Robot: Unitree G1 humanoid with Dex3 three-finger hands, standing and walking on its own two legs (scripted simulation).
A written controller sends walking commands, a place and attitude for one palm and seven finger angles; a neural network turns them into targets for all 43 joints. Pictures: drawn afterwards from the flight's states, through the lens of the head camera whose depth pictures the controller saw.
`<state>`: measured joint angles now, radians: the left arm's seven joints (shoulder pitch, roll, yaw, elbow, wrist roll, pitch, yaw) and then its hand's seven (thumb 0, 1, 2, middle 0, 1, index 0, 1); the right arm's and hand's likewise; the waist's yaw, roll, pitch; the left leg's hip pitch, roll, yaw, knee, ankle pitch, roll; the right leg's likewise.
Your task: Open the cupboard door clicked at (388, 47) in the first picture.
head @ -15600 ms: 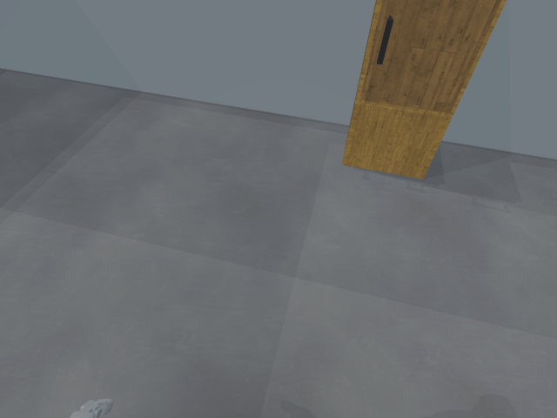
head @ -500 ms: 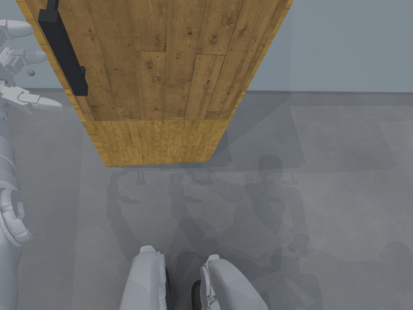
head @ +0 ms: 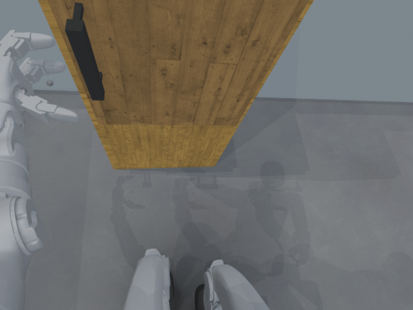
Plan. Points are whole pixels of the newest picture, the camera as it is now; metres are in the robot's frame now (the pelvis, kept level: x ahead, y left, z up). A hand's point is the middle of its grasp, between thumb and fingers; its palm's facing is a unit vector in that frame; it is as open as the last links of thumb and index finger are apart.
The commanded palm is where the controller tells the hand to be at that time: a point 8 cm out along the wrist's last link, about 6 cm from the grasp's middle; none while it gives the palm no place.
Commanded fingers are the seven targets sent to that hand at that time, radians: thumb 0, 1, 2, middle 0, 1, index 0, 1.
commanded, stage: move the hooked fingers beside the handle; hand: left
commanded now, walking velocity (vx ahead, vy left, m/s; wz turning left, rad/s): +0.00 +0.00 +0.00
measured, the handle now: (89, 57) +0.55 +0.20 +0.06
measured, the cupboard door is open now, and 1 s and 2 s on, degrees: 0 0 0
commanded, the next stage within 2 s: slide the fingers in behind the handle in 0.24 s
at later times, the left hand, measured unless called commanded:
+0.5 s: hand (59, 84) +0.49 +0.24 +0.05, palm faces +0.06 -1.00 -0.01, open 14.0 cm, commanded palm +0.49 +0.26 +0.05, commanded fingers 0.00 -0.50 0.30 -0.30 -1.20 -0.30 -1.20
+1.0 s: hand (80, 88) +0.49 +0.21 +0.05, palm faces +0.06 -1.00 -0.01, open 14.0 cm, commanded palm +0.48 +0.24 +0.05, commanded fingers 0.00 -0.50 0.30 -0.30 -1.20 -0.30 -1.20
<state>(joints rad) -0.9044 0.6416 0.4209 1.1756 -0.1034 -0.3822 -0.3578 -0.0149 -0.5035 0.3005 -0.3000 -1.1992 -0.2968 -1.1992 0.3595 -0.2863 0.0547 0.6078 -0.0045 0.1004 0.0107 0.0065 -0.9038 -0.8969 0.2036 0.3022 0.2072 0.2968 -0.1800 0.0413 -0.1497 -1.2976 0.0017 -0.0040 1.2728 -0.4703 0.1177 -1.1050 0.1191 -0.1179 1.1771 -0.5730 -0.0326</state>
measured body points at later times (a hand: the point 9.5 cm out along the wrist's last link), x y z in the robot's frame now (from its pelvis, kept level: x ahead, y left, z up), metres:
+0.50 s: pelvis -0.01 -0.02 +0.00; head +0.15 +0.04 +0.41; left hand +0.49 +0.30 +0.06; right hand +0.01 -0.29 -0.10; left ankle +0.05 +0.04 -0.62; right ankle -0.01 -0.12 -0.62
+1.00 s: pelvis +0.00 -0.03 +0.00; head +0.15 +0.01 +0.43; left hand +0.48 +0.26 +0.05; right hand +0.03 -0.29 -0.10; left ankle +0.05 +0.04 -0.62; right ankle -0.01 -0.12 -0.62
